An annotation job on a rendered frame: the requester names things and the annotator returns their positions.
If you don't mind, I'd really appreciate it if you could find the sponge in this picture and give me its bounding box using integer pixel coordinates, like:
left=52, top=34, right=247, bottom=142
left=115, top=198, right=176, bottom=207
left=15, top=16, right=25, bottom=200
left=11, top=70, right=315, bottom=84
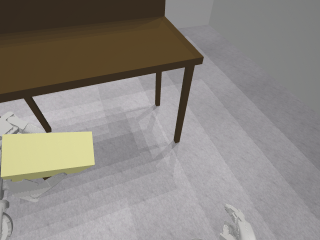
left=1, top=131, right=95, bottom=182

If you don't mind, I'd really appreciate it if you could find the table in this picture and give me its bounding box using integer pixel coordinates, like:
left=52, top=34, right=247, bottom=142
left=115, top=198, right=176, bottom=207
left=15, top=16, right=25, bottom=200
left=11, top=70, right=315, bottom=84
left=0, top=0, right=204, bottom=180

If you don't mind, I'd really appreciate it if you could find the robot right hand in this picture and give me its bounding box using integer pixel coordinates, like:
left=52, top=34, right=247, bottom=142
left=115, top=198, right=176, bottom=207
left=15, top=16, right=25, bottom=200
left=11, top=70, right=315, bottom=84
left=220, top=203, right=257, bottom=240

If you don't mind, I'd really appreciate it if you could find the robot left forearm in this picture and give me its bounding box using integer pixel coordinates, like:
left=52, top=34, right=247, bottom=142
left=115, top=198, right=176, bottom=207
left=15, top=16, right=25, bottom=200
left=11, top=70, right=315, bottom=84
left=0, top=199, right=13, bottom=240

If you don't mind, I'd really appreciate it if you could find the robot left hand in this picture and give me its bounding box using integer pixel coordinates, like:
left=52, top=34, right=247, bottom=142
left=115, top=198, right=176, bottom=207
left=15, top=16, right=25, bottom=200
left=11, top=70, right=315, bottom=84
left=0, top=111, right=67, bottom=203

